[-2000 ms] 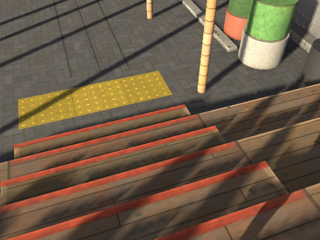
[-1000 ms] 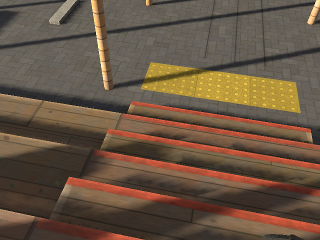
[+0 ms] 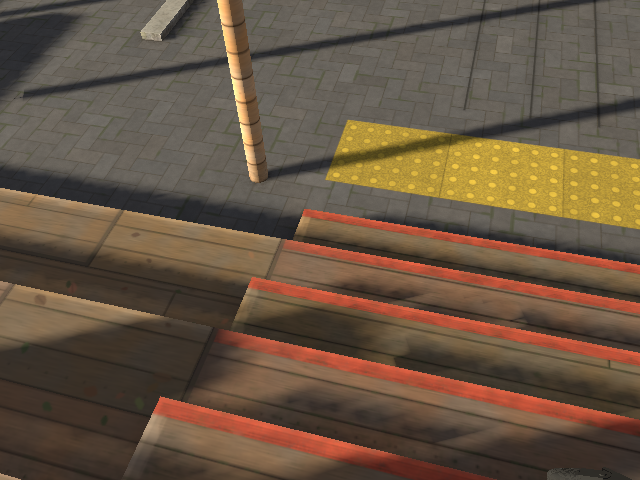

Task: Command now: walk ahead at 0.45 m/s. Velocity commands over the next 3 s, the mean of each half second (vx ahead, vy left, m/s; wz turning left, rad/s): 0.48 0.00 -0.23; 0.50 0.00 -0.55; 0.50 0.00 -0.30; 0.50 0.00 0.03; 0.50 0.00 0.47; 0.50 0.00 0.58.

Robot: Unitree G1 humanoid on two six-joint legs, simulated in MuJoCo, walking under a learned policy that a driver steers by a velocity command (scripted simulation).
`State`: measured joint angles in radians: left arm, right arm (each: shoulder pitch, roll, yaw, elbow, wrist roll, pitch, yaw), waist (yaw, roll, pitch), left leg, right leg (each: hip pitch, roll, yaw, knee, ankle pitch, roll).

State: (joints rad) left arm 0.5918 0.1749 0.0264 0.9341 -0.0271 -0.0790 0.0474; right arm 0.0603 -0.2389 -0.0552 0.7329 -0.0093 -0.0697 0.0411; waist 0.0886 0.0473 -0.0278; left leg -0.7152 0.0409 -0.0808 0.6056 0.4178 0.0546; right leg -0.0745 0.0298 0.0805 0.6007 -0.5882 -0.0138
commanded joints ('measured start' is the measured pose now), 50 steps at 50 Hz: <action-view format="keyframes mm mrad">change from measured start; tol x64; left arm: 1 -27 148 34 -31 -8 1 3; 50 -194 108 43 -165 -19 29 20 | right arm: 1 -156 -2 9 -122 20 -3 16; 8 539 -128 -33 137 -25 -16 26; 50 15 -55 -22 -81 -36 -27 -37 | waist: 1 4 -164 109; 50 -71 -75 14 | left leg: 1 336 -57 53 -77 109 -20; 9 1280 289 -215 216 500 191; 12 785 405 -543 -286 -774 302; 26 273 114 162 -31 -657 64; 34 364 175 144 831 -251 31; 36 -224 -12 23 1520 -1277 -93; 50 82 -12 -59 85 5 -74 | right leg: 1 -369 -97 60 -77 279 -126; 7 -219 -64 79 763 695 -66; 9 -805 53 234 1381 -232 -8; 24 -394 -31 -10 54 1263 -47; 31 -604 -108 -18 -141 887 -64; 37 668 -389 585 -97 795 -518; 50 -376 -2 302 -10 313 -246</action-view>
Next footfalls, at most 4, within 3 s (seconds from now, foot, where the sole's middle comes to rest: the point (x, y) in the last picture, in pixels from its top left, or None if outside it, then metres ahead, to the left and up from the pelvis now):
0.14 left None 0.24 0.14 -0.89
0.68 right None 0.52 -0.12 -1.03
1.20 left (376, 405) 0.84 0.00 -1.18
1.86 right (533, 372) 1.06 -0.50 -1.32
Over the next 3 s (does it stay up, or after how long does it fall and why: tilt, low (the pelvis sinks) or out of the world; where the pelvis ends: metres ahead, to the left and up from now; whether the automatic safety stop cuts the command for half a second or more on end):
stays up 1.51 -0.56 -0.78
